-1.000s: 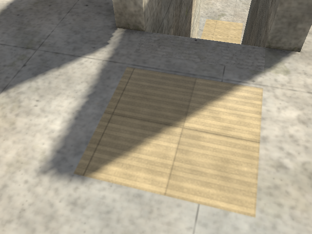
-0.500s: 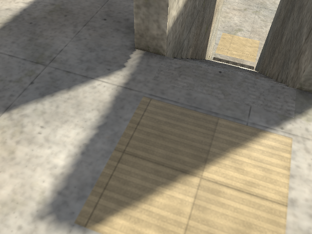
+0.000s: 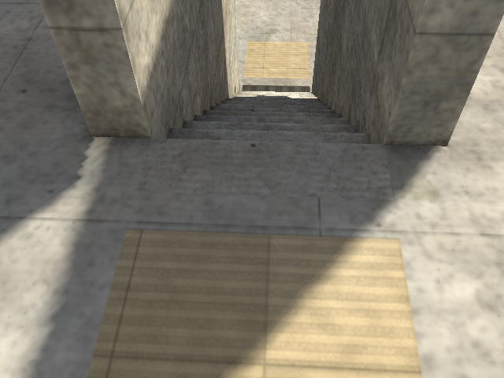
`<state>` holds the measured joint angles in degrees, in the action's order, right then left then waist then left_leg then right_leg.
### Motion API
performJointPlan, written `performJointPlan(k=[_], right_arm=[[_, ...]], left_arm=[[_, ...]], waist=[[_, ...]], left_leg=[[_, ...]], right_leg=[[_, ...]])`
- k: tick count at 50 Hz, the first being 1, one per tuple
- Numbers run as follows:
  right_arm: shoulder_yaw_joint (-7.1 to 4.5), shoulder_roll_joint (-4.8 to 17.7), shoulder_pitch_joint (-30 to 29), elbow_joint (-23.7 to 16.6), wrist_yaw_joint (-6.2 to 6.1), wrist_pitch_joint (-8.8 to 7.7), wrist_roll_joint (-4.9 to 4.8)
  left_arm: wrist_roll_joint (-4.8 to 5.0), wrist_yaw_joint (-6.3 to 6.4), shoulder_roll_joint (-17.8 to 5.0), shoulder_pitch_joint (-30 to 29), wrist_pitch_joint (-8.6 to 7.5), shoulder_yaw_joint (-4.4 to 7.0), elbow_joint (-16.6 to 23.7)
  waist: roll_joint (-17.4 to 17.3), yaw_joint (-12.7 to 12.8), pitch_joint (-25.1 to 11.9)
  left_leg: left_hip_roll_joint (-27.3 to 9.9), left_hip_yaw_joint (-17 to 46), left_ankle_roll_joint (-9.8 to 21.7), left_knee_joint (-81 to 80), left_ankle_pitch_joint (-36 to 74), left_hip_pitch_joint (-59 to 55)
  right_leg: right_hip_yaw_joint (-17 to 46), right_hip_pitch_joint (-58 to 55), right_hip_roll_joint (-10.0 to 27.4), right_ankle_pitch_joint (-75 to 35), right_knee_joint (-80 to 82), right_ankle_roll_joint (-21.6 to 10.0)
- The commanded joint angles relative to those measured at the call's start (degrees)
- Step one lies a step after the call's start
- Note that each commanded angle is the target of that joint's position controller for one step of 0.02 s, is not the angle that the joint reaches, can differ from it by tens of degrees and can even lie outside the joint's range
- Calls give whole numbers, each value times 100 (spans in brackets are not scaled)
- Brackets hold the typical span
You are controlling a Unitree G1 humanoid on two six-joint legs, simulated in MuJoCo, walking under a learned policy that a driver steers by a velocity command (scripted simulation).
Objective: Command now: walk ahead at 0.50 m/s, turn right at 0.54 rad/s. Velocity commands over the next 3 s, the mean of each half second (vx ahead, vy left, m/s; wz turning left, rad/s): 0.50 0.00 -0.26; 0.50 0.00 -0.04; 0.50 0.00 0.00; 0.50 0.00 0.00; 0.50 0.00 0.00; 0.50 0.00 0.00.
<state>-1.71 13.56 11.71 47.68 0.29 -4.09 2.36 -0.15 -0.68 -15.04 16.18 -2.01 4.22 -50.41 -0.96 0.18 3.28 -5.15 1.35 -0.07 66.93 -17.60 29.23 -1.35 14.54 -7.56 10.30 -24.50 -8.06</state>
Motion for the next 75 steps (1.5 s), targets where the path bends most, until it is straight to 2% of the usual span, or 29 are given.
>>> performJointPlan(k=[1,12,15,17,18,19,20,21,22,24,27,33,39,42,44,45,46,47,48,49,51,55,59,66,69,72,73,74,75], right_arm=[[-91,402,375,-265,35,169,61],[0,421,-1576,-895,153,79,-57],[-54,583,-1159,-839,139,15,-74],[-169,778,116,-426,34,-52,-81],[-253,1032,1022,-240,-51,-108,11],[-418,1678,1637,-211,-93,-101,139],[-407,1451,1430,-113,-15,-8,-28],[-319,1048,842,-208,15,23,-126],[-237,714,458,-257,44,5,-134],[-148,480,360,-116,23,-55,-134],[-161,555,671,117,46,-183,-183],[-164,597,1175,446,57,-175,-217],[-175,706,1651,731,-7,-144,-159],[-197,797,1527,803,-63,-104,-124],[-182,779,1412,823,-64,-61,-144],[-110,592,1370,637,-54,-66,-184],[10,-17,2080,542,-17,-61,-350],[-163,679,1729,634,-58,-22,-165],[-195,687,1258,478,-36,-43,-150],[-157,596,885,391,1,-76,-133],[-128,412,910,438,73,45,19],[-102,278,622,343,147,240,29],[-88,287,-387,-1,127,271,-24],[-6,230,-1570,-400,188,200,-31],[-11,320,-1752,-548,191,133,-67],[-136,511,-162,-54,77,87,15],[-252,788,955,278,9,36,124],[-439,1452,1646,348,-38,31,247],[-436,1365,1598,384,7,101,-10]], left_arm=[[31,22,-758,186,-178,160,291],[-66,112,-715,1255,-217,62,1],[-101,170,-858,998,-241,67,9],[-116,145,-933,827,-259,67,-12],[-87,117,-798,828,-288,16,56],[128,78,-259,1481,-300,-99,170],[20,94,-575,1536,-281,-46,80],[-91,90,-698,1050,-247,-14,118],[-122,38,-611,633,-259,-51,204],[-202,-35,-476,497,-170,-76,252],[-234,-107,-313,540,-51,-130,198],[-184,-147,-158,-913,-42,-245,644],[-135,-118,-175,-1775,-84,-292,893],[-152,-70,-288,-1523,-142,-233,844],[-212,17,-485,-71,-238,-103,329],[-351,92,-899,976,-290,22,117],[-366,103,-1481,1253,-242,175,55],[-96,63,-1135,965,-161,137,76],[-63,50,-810,375,-162,44,141],[-100,17,-523,19,-219,-21,182],[-51,93,-336,-112,-298,-77,48],[46,94,-500,292,-514,-15,-304],[44,83,-354,684,-484,-63,-542],[-62,163,-311,1337,-401,-133,-853],[-133,200,-546,1259,-346,-50,-843],[-124,178,-565,1075,-266,-51,-790],[-68,174,-499,1018,-258,-74,-703],[167,110,35,1471,-277,-186,-471],[73,115,-281,1441,-285,-68,-558]], waist=[[175,-189,-301],[465,567,17],[534,238,13],[367,-341,-586],[81,-711,-1201],[-1094,-570,-2057],[-1164,-451,-1980],[-454,-261,-951],[-54,-209,-500],[-277,37,-156],[-345,144,-230],[-268,-113,92],[-305,-335,163],[-328,-111,59],[-132,503,-688],[344,866,-1408],[1670,561,-2050],[789,594,-1755],[570,346,-882],[260,233,-537],[475,-69,-192],[372,-182,-87],[313,24,136],[493,342,287],[525,285,295],[516,-459,-563],[345,-900,-1148],[-848,-849,-2147],[-789,-823,-2562]], left_leg=[[-92,-89,-203,-479,364,369],[193,-310,0,-3122,1796,842],[389,-288,296,-3597,1246,31],[726,-438,534,-4046,1038,-1576],[63,236,777,-4101,779,-2943],[-1552,2758,1480,-4305,118,-4607],[-1883,4236,1747,-5107,-148,-4450],[-1645,3392,1636,-5174,-581,-3572],[-1369,2632,1500,-5340,-291,-2859],[-848,1621,1184,-5615,651,-2121],[-662,1044,1228,-5782,1740,-2021],[-362,366,1153,-6068,2284,-2278],[-626,296,1081,-5761,2976,-3008],[-767,254,972,-5166,4079,-3347],[-430,-80,777,-3495,4796,-3000],[-158,-289,651,-1893,3193,-1886],[906,-599,393,180,-906,150],[741,112,469,678,-1204,726],[450,169,514,615,-684,924],[252,143,512,245,-253,772],[6,101,358,-393,81,275],[-105,-72,193,-823,537,429],[-125,-248,111,-1808,1425,987],[90,-515,314,-3183,1989,943],[273,-607,454,-3551,1295,661],[847,-815,799,-3867,915,-1396],[359,-317,1035,-3870,1043,-2964],[-1521,2190,1782,-3944,863,-4930],[-1917,3710,2067,-4749,1005,-5001]], right_leg=[[1547,-232,1412,-1768,1244,-837],[1529,-1675,1572,-2501,1078,-397],[1530,-1765,1752,-3334,732,-238],[1236,-1625,1462,-4435,-654,-58],[1055,-854,1218,-3405,-1951,32],[528,864,350,-584,-4081,319],[645,1787,55,1897,-4828,286],[794,2096,463,1417,-5025,252],[765,2032,684,998,-4727,259],[619,1695,994,746,-4147,340],[375,1629,1081,498,-3900,494],[-41,2218,1292,-663,-2261,742],[-203,1916,1076,-817,-1044,580],[-250,1343,866,-206,-671,329],[-339,-520,607,-273,-154,48],[827,-2039,1695,99,-97,-269],[3500,-3460,3280,293,432,-1081],[3835,-3031,3082,624,781,-1077],[2896,-2263,2831,538,875,-903],[2352,-1595,2582,268,1148,-744],[1617,-816,2129,-91,1516,-396],[1074,-748,1994,-811,1858,-465],[677,-1042,1840,-1649,1952,-382],[360,-1913,1910,-2409,1756,-245],[257,-2253,1989,-2995,1380,-194],[64,-2041,1871,-5078,-688,53],[-93,-1001,1637,-3903,-2148,160],[-452,1128,779,-660,-4727,449],[339,1929,224,2006,-5800,364]])
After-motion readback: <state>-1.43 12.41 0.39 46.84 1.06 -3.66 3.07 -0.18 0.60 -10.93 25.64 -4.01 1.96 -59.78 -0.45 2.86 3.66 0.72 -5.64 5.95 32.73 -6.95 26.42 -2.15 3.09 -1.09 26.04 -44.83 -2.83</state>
